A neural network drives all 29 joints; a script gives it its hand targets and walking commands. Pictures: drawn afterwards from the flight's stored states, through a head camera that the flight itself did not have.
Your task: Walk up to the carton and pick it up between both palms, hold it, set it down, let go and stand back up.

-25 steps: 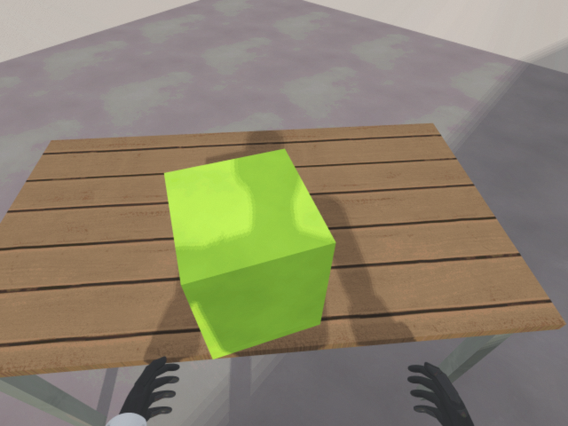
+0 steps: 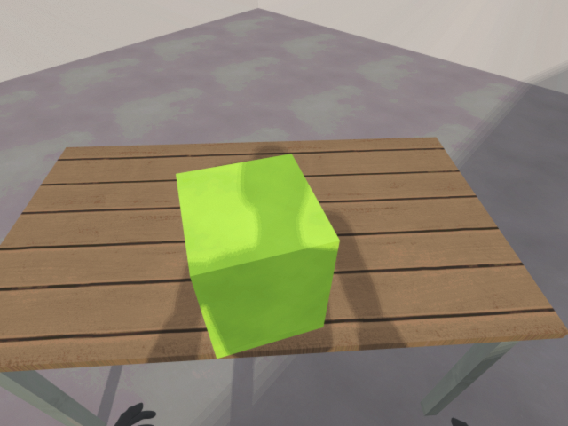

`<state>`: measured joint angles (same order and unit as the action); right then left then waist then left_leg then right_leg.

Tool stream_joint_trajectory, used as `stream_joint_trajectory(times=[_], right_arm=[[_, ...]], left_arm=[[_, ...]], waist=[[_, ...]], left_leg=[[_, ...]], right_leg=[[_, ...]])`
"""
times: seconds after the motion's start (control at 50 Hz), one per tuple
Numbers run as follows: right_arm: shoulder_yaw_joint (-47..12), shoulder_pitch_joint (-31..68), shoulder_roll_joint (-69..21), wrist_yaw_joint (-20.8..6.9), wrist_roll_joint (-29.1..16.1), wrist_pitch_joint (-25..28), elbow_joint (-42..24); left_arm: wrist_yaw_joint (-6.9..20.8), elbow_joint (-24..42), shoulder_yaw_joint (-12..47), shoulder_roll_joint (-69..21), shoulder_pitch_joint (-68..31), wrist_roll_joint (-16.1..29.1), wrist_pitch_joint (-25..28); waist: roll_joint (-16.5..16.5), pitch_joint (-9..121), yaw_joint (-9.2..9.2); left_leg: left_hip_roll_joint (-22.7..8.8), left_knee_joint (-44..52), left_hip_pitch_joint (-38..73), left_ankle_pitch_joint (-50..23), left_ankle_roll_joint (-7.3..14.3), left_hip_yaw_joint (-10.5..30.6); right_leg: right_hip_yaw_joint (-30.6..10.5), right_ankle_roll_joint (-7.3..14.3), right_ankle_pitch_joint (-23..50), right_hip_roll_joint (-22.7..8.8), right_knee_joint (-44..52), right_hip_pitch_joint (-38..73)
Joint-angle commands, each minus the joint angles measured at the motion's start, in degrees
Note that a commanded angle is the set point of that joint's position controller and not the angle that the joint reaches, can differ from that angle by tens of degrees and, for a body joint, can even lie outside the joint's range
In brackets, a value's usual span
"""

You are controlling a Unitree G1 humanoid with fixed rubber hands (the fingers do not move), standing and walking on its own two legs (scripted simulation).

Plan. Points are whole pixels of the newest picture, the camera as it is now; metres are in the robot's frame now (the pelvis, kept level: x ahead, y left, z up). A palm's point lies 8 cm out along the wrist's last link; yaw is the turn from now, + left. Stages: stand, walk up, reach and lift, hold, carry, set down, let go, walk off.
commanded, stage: stand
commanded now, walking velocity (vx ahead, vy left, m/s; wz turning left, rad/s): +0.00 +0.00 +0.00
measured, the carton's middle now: (254, 255) +0.40 +0.08 +0.00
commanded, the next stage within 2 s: none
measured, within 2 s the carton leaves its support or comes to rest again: neither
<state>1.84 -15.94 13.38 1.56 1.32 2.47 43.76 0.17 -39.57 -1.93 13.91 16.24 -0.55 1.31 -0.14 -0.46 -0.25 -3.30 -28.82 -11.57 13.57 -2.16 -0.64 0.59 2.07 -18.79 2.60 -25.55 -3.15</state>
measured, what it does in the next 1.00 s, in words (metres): shifts its weight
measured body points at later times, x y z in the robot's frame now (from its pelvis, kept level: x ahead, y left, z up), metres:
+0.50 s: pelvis -0.04 +0.02 +0.00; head -0.06 +0.03 +0.45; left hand +0.02 +0.28 -0.13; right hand +0.01 -0.23 -0.13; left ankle +0.02 +0.14 -0.74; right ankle -0.05 -0.10 -0.74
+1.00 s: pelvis -0.06 +0.03 -0.01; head -0.07 +0.04 +0.44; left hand -0.06 +0.29 -0.15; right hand -0.03 -0.22 -0.14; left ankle +0.02 +0.14 -0.74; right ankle -0.05 -0.10 -0.74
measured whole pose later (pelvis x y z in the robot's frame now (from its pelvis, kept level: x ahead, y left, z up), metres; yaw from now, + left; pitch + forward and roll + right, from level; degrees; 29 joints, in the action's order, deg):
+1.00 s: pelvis -0.06 +0.03 -0.01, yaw +2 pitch -3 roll -1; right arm 1.6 -21.2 12.9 1.1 0.9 0.1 50.2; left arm -0.9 -50.7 -0.5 14.2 23.0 -0.6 0.8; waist 0.0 -1.7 0.2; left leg 0.3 -29.3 -19.0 7.5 1.1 0.4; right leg 0.6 -1.1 -15.9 -0.4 -30.7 -11.9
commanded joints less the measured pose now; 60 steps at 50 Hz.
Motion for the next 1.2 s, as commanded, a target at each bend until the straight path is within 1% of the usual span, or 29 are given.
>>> stream_joint_trajectory(times=[0.0, 0.08, 0.12, 0.18, 0.2, 0.22, 0.24, 0.28, 0.32, 0.38, 0.42, 0.46, 0.48, 0.54, 0.58, 0.64, 0.7, 0.72, 0.74, 0.82, 0.96, 1.18], right_arm=[[1.7, -0.12, 7.57, -0.07, 0.11, 0.62, -4.33], [1.48, -1.81, 7.86, -0.03, -0.04, 0.29, -3.27], [1.23, -2.66, 8.07, -0.15, -0.18, 0.14, -2.74], [1.08, -4.17, 8.38, -0.23, -0.16, -0.01, -1.99], [0.98, -4.5, 8.42, -0.22, -0.21, -0.09, -1.62], [0.89, -4.77, 8.59, -0.23, -0.22, -0.1, -1.4], [0.76, -5.27, 8.48, -0.27, -0.26, -0.06, -1.17], [0.55, -5.73, 8.54, -0.34, -0.32, -0.15, -0.7], [0.57, -6.15, 8.78, -0.39, -0.32, -0.27, -0.16], [0.32, -6.76, 8.5, -0.43, -0.32, -0.3, 0.3], [0.13, -7.46, 8.34, -0.44, -0.48, -0.3, 0.64], [0.15, -7.58, 8.84, -0.47, -0.54, -0.38, 0.87], [0.1, -7.67, 8.61, -0.5, -0.73, -0.4, 1.12], [0.29, -7.42, 9.16, -0.49, -0.72, -0.66, 1.46], [0.47, -7.34, 9.5, -0.47, -0.64, -0.81, 1.43], [0.39, -7.7, 9.02, -0.49, -0.82, -1.09, 1.82], [0.8, -7.99, 9.52, -0.47, -0.71, -1.28, 1.8], [0.98, -7.59, 9.13, -0.34, -0.6, -1.46, 2.36], [0.98, -8.51, 8.78, -0.33, -0.54, -1.52, 2.62], [1.37, -8.66, 8.61, -0.3, -0.4, -1.52, 3.11], [1.82, -8.44, 8.15, -0.2, -0.41, -1.72, 3.63], [1.95, -8.52, 7.29, -0.07, -0.45, -1.85, 4.25]], left_arm=[[-0.27, 4.76, -1.5, 7.87, -1.79, -0.04, 1.38], [-0.43, 3.34, -1.2, 8.29, 0.16, -0.02, 1.3], [-0.51, 2.92, -1.08, 8.64, 0.53, -0.13, 1.1], [-0.66, 1.6, -0.62, 8.83, 1.8, 0.08, 1.04], [-0.69, 1.21, -0.43, 8.67, 2.1, 0.01, 0.98], [-0.74, 0.95, -0.39, 8.88, 2.58, -0.01, 0.95], [-0.76, 0.59, -0.22, 8.95, 2.73, -0.01, 0.92], [-0.78, -0.03, -0.09, 9.11, 2.9, 0.11, 0.8], [-0.82, -0.82, 0.19, 9.1, 3.35, 0.15, 0.73], [-0.93, -1.6, 0.41, 9.29, 3.64, 0.12, 0.64], [-0.92, -2.1, 0.75, 9.02, 3.82, 0.08, 0.58], [-0.96, -2.78, 0.98, 8.97, 4.76, 0.1, 0.52], [-0.99, -3.08, 0.98, 9.11, 4.73, 0.14, 0.5], [-0.97, -4.13, 1.17, 8.71, 5.65, -0.1, 0.31], [-0.99, -4.8, 1.15, 8.61, 6.24, -0.12, 0.27], [-1.14, -5.74, 1.2, 8.76, 7.22, -0.22, 0.32], [-1.18, -6.27, 1.21, 8.41, 7.93, -0.18, 0.34], [-1.17, -6.69, 0.92, 7.96, 7.93, 0.12, 0.32], [-1.17, -6.84, 0.77, 8.29, 8.04, 0.14, 0.3], [-1.19, -7.45, 0.26, 8.28, 8.84, 0.03, 0.31], [-1.3, -8.34, -0.25, 7.98, 10.24, -0.01, 0.15], [-1.46, -8.94, -0.64, 7.54, 10.3, 0.14, 0.03]], waist=[[0.35, -1.5, 0.67], [-0.56, -3.55, 0.47], [-0.7, -4.32, 0.65], [-0.14, -5.05, 0.7], [-0.75, -5.95, 0.65], [-0.14, -5.73, 0.52], [-0.55, -5.56, 0.67], [0.19, -6.39, 0.67], [0.19, -6.94, 0.58], [-0.62, -6.5, 0.58], [-0.39, -6.92, 0.72], [-1.35, -6.58, 0.52], [-1.1, -6.57, 0.63], [-1.9, -7.4, 0.25], [-3.13, -8.03, 0.11], [-2.79, -7.61, 0.36], [-2.15, -6.3, 0.6], [-0.69, -8.37, 0.55], [-0.46, -8.18, 0.94], [-1.44, -7.21, 0.93], [-1.51, -6.94, 0.66], [-0.99, -6.75, 0.62]], left_leg=[[-3.21, 2.28, 3.29, -15.85, 4.07, 2.42], [-3.23, 3.1, 2.84, -13.58, 3.96, 3.37], [-3.0, 3.83, 2.08, -10.82, 3.85, 3.74], [-2.88, 4.22, 1.76, -9.76, 3.68, 4.4], [-2.79, 4.61, 0.86, -8.84, 3.64, 4.53], [-2.73, 4.66, 0.91, -8.87, 3.74, 4.7], [-2.63, 4.86, 0.68, -8.86, 3.61, 4.69], [-2.31, 5.29, -0.34, -6.78, 3.41, 5.02], [-2.11, 5.48, -0.44, -5.39, 3.44, 5.25], [-2.04, 5.99, -1.47, -3.73, 3.49, 5.41], [-2.05, 6.52, -2.05, -2.7, 3.45, 5.85], [-2.07, 7.22, -2.5, -1.11, 3.61, 6.35], [-2.14, 7.57, -3.03, -0.16, 3.65, 6.84], [-2.48, 9.57, -5.61, 5.62, 3.77, 8.08], [-2.54, 10.58, -6.87, 8.44, 3.95, 8.65], [-2.53, 11.14, -6.86, 10.78, 4.25, 9.38], [-2.47, 11.55, -6.49, 12.66, 3.97, 9.78], [-2.44, 10.84, -7.5, 12.72, 3.67, 9.58], [-2.16, 10.44, -6.9, 12.45, 3.51, 9.34], [-2.01, 10.14, -6.22, 13.62, 3.51, 9.6], [-1.92, 9.99, -6.84, 14.8, 3.48, 10.04], [-1.67, 8.73, -6.34, 12.42, 3.37, 10.07]], right_leg=[[-5.53, -1.67, 18.07, -7.34, 7.08, -7.76], [-5.71, -1.49, 12.82, -7.35, 7.86, -8.7], [-5.83, -1.34, 8.9, -7.28, 8.36, -9.45], [-5.59, -1.41, 6.31, -7.23, 8.73, -10.45], [-5.44, -1.39, 5.28, -7.28, 8.73, -10.62], [-5.35, -1.43, 4.96, -7.25, 8.68, -10.23], [-5.27, -1.37, 4.87, -7.29, 8.4, -10.28], [-5.27, -1.4, 2.41, -7.23, 8.47, -11.11], [-5.34, -1.55, 0.6, -7.25, 8.78, -12.07], [-5.1, -1.58, -0.12, -7.16, 8.23, -11.55], [-4.98, -1.53, -0.36, -7.12, 7.75, -11.8], [-4.94, -1.53, -1.05, -7.12, 7.3, -11.39], [-4.61, -1.59, -1.31, -7.0, 7.0, -11.33], [-4.2, -1.84, -3.0, -6.5, 5.7, -11.01], [-4.05, -1.93, -3.51, -6.33, 5.04, -11.28], [-4.31, -1.94, -4.93, -6.28, 5.03, -11.95], [-3.62, -2.0, -5.98, -5.84, 4.35, -12.54], [-4.52, -2.0, -7.48, -6.11, 5.75, -14.42], [-4.91, -1.84, -8.9, -6.33, 6.13, -15.39], [-5.33, -1.55, -10.7, -6.33, 6.04, -16.82], [-5.96, -1.29, -11.65, -6.35, 5.7, -17.68], [-7.07, -0.93, -10.87, -6.73, 5.86, -18.32]])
